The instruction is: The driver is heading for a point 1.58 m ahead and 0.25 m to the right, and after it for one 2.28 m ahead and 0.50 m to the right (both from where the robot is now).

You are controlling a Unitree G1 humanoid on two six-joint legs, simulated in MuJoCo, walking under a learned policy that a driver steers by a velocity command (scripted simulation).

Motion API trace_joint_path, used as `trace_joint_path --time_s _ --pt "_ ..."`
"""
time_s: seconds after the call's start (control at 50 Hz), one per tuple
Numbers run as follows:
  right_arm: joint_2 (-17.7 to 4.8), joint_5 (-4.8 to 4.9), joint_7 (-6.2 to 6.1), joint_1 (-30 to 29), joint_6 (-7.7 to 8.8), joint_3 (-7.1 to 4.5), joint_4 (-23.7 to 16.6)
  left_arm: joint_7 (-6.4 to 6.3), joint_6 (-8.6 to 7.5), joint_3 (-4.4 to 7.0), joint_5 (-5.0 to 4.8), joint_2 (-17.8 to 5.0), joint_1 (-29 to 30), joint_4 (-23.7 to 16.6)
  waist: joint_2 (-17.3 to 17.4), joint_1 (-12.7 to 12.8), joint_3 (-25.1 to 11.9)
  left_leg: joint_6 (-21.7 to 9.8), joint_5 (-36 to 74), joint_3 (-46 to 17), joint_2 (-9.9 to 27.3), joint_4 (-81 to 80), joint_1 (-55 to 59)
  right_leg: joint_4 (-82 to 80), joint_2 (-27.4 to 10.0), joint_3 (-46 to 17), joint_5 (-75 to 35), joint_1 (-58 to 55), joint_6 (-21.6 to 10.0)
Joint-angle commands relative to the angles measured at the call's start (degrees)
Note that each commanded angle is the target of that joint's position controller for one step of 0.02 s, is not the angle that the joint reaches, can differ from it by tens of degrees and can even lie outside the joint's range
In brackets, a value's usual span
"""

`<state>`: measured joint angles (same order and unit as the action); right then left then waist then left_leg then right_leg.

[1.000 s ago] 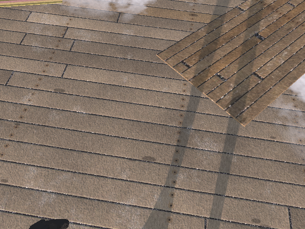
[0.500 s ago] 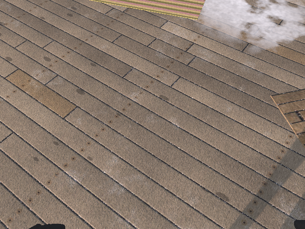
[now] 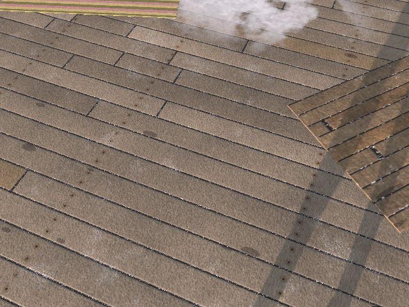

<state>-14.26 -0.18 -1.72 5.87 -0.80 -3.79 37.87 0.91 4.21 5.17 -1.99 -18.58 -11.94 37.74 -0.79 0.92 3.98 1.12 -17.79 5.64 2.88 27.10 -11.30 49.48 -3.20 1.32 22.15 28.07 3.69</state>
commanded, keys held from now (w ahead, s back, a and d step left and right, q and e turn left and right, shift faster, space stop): e+shift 0.52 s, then shift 0.04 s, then q+shift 0.06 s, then w+q+shift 0.38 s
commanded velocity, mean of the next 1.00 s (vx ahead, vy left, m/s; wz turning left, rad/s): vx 0.19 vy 0.00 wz -0.43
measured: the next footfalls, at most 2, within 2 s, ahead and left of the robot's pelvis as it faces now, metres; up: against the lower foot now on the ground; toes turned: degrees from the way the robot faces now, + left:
right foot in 0.08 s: +0.07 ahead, -0.13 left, +0.00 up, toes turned -8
left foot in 0.52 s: +0.20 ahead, +0.03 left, +0.00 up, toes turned -39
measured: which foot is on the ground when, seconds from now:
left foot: down 0.00-0.08, up 0.10-0.50, down 0.52-0.86, up 0.88-1.00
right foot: up 0.00-0.06, down 0.08-0.52, up 0.54-0.84, down 0.86-1.00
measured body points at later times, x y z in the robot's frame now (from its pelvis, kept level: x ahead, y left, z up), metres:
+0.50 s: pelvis +0.06 -0.02 +0.00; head +0.10 -0.04 +0.45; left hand +0.36 +0.16 -0.07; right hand +0.11 -0.35 -0.08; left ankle +0.16 +0.06 -0.73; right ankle +0.03 -0.13 -0.74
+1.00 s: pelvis +0.15 -0.07 +0.01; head +0.16 -0.08 +0.46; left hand +0.33 +0.16 -0.10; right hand +0.16 -0.38 -0.10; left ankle +0.21 +0.03 -0.66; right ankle +0.01 -0.14 -0.74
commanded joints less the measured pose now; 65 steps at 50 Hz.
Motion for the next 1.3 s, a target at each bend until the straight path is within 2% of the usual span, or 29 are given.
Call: trace_joint_path --time_s 0.02,0.06,0.08,0.1,0.12,0.14,0.18,0.32,0.48,0.52,0.54,0.56,0.58,0.62,0.68,0.74,0.82,0.84,0.86,0.88,0.9,0.92,0.96,1.14,1.18,1.22,1.26,1.28,1.3 --pt "-11.52 1.11 0.51 -1.56 1.11 -3.57 -3.29 1.10 -0.26 0.96 0.15 -4.24 0.62 -6.13 10.12 -0.75 -7.46 -10.93 29.80 -5.33 14.86 -2.46 5.61 -7.32 0.61 3.42 -3.12 -3.82 -1.90" --pt "-10.75 2.26 0.95 -1.77 1.58 -3.62 -2.62 0.79 0.21 2.08 0.18 -5.27 -3.55 -5.29 7.87 1.95 -7.88 -6.89 26.15 -0.74 12.96 5.31 1.70 -16.38 3.41 5.06 -9.98 -12.87 -4.85" --pt "-8.70 1.83 1.38 1.75 1.95 -3.19 -1.35 -0.23 -0.11 3.50 0.57 -8.35 -7.88 -4.43 0.35 3.33 -8.82 -2.67 19.83 3.21 8.48 16.59 -5.18 -22.57 3.60 -0.15 -20.83 -22.67 -8.24" --pt "-4.57 -1.34 1.48 0.31 2.10 -1.80 -4.89 -1.39 -0.72 5.60 0.59 -18.02 -9.29 -6.00 -20.42 1.86 -8.04 3.92 -17.56 4.17 -1.57 36.38 -25.63 -25.15 -11.38 -26.23 -47.46 -33.33 -18.01" --pt "-6.11 -1.20 0.93 -3.22 1.83 -1.79 -6.07 -0.66 -2.31 4.32 3.16 -15.27 -8.55 -7.65 -15.26 4.44 -15.13 4.09 -21.75 -9.52 -5.03 45.32 -28.93 -28.70 -16.46 -36.10 -39.00 -32.04 -26.57" --pt "-7.78 0.05 0.74 -5.06 1.79 -2.04 -6.05 -0.81 -3.32 3.70 2.95 -12.75 -5.87 -7.86 -8.38 4.24 -12.80 3.19 -17.87 -12.37 -3.32 46.04 -28.85 -30.49 -15.07 -31.74 -29.98 -29.34 -25.37" --pt "-8.17 -0.22 0.12 -5.64 2.20 -2.03 -6.14 -1.88 -3.54 2.57 0.31 -9.25 -0.74 -8.12 -4.06 1.58 -9.45 2.13 -11.70 -13.03 -1.64 39.65 -29.75 -30.65 -10.65 -28.55 -23.61 -27.56 -20.35" --pt "-6.57 0.04 0.84 -3.15 1.99 -0.87 -3.44 -4.05 -2.26 2.54 0.36 -10.08 2.92 -9.79 -3.34 -0.58 -10.74 3.29 -1.91 -12.42 -6.59 22.27 -19.74 -27.89 -4.68 -25.37 -30.98 -20.99 -16.87" --pt "-9.11 0.91 1.22 -1.35 3.39 -1.65 -2.92 -2.74 -1.76 2.54 -0.09 -9.63 5.73 -10.66 -9.42 -1.32 -9.56 1.74 2.11 -14.15 -7.78 3.19 -8.04 -24.13 -0.84 -34.90 -24.90 -16.76 -13.05" --pt "-12.11 0.53 0.92 1.50 3.56 -2.83 -2.07 -2.51 -1.62 1.76 -0.23 -7.01 4.86 -10.84 -4.00 -1.66 -11.44 -1.74 10.60 -18.63 0.56 -7.62 3.24 -16.13 4.34 -31.02 -7.74 -11.76 -8.88" --pt "-15.28 -0.43 0.36 -2.64 2.80 -3.02 -3.27 -2.36 -1.63 0.63 0.33 -3.42 0.57 -10.65 11.46 3.05 -9.98 -8.13 16.15 -32.48 11.66 -10.43 6.78 -4.91 12.89 -19.34 11.82 -2.58 -5.78" --pt "-13.32 -2.49 0.58 -1.72 2.74 -2.62 -3.38 -2.08 -2.15 1.59 1.19 -7.77 -1.42 -10.31 15.72 3.69 -9.04 -14.59 18.16 -42.20 17.66 -11.72 3.34 7.68 11.62 -15.54 15.13 1.35 -2.97" --pt "-10.23 -1.89 0.45 -2.98 2.81 -1.70 -4.47 -2.08 -2.40 2.28 1.42 -10.56 -2.06 -8.59 10.99 3.42 -8.01 -15.78 17.18 -39.05 16.82 -10.46 1.84 14.20 8.86 -14.32 12.08 1.38 -1.00" --pt "-7.67 -0.32 0.03 -2.83 2.31 -0.66 -4.33 -2.71 -2.15 1.54 1.79 -8.49 0.27 -6.64 5.04 1.68 -6.51 -12.89 12.42 -30.00 10.18 -8.67 1.59 18.78 8.27 -13.50 7.06 2.01 0.95" --pt "-10.16 1.45 0.13 5.75 1.80 -0.53 -1.07 -1.39 -3.47 -1.21 2.09 -3.53 1.11 -7.20 10.85 -1.13 -6.81 -12.00 -15.49 -30.08 6.20 -15.54 5.33 10.29 6.42 -4.39 4.09 4.12 1.25" --pt "-11.96 1.64 -0.11 8.21 1.51 -1.04 -1.36 -0.95 -6.08 -1.72 1.90 -3.04 5.52 -7.79 12.26 -2.12 -3.86 -11.82 -14.95 -31.32 4.87 -17.98 0.35 -6.52 6.49 -2.61 6.64 -5.49 -0.33" --pt "-11.71 2.67 0.21 6.42 1.35 -1.11 -2.49 -0.87 -9.38 -1.31 0.96 -2.93 -0.87 -3.40 9.37 2.21 -1.87 -10.92 -11.47 -30.76 1.09 -14.10 -6.67 -33.57 6.86 -1.74 -9.22 -22.19 -4.72" --pt "-10.24 2.86 0.31 4.09 1.71 -0.84 -4.02 -1.26 -9.68 -0.78 0.98 -4.41 -5.80 -1.31 7.49 4.49 -2.92 -8.57 -10.12 -28.89 -0.89 -10.39 -15.02 -34.80 3.99 -2.55 -14.34 -33.02 -5.77" --pt "-10.31 -1.17 2.14 1.31 1.44 -2.26 -3.42 -2.65 -7.78 -0.18 5.68 -8.42 -14.93 1.13 -2.08 9.02 -6.61 -4.75 -10.90 -18.83 -7.36 4.84 -29.46 -34.30 -2.75 -8.20 0.67 -48.71 -7.51" --pt "-4.51 -0.58 2.57 0.87 1.89 -0.58 -7.05 -2.92 -6.94 0.42 6.24 -12.63 -13.42 -0.82 -13.28 8.41 -6.82 -4.04 -13.87 -11.65 -10.08 19.94 -39.96 -38.50 -18.40 -27.39 18.32 -48.18 -9.85" --pt "-6.93 -0.98 2.95 -3.46 1.86 -0.58 -9.00 -3.09 -6.54 1.22 6.18 -13.03 -8.90 -1.24 -10.99 7.35 -1.55 -3.36 -7.67 -10.91 -3.82 26.84 -45.09 -41.51 -23.23 -33.43 23.86 -38.14 -13.95" --pt "-7.87 -0.91 3.60 -3.77 1.57 -1.05 -8.06 -2.74 -7.07 -0.14 5.63 -8.26 -6.13 -1.31 -5.46 5.22 1.31 -3.04 -2.79 -12.42 -2.34 30.99 -44.84 -41.79 -19.56 -28.73 19.96 -35.19 -12.83" --pt "-8.26 -1.34 5.27 1.75 0.96 -1.45 -5.23 -2.33 -8.18 -1.30 4.78 -5.17 -4.59 -0.91 -6.15 2.36 -1.06 -2.01 2.08 -10.53 -1.84 36.32 -41.83 -41.70 -14.46 -17.80 9.19 -33.67 -10.30" --pt "-6.55 -2.29 8.73 -11.12 0.04 0.66 -9.93 -1.58 -10.87 -1.69 4.65 -4.24 -12.70 6.95 -3.54 3.58 7.61 -5.67 11.26 -0.66 1.17 28.16 -39.97 -47.59 -10.60 6.45 -13.41 -28.88 -8.30" --pt "-4.48 -1.87 8.73 -12.03 0.18 1.86 -10.82 -1.75 -10.91 -1.61 4.72 -6.23 -13.58 8.05 -4.87 2.82 7.05 -9.10 8.14 4.37 -0.90 21.38 -30.61 -43.02 -10.37 11.87 -40.69 -28.37 -7.34" --pt "-6.40 -1.80 7.50 -6.93 0.14 1.27 -9.21 -2.11 -10.16 -1.03 4.57 -8.79 -14.59 9.21 -6.58 -1.43 1.37 -11.80 3.77 8.42 -6.67 19.53 -21.08 -30.93 -11.52 13.86 -78.96 -33.33 -6.69" --pt "-11.56 -1.31 6.12 14.30 0.81 -1.26 -3.40 -2.32 -8.34 0.03 4.65 -12.40 -11.78 7.63 -7.93 -11.98 -11.21 -14.86 -2.29 5.41 -11.29 18.18 3.74 -4.30 -13.82 12.50 -86.34 -27.37 -7.82" --pt "-15.13 -1.80 4.76 23.81 1.00 -3.22 0.52 -1.88 -8.58 -0.22 4.78 -11.25 -10.86 6.70 -3.70 -15.43 -15.50 -15.97 -3.54 -2.39 -9.92 12.21 20.93 14.36 -10.63 11.81 -64.62 -14.39 -6.52" --pt "-21.66 -1.39 3.67 17.29 0.13 -4.82 -0.04 -0.22 -9.38 -2.48 4.08 -1.75 -10.40 1.93 15.45 -6.89 -15.08 -21.48 -17.55 -33.24 6.19 1.36 33.71 38.21 2.38 9.87 0.39 12.29 -2.60"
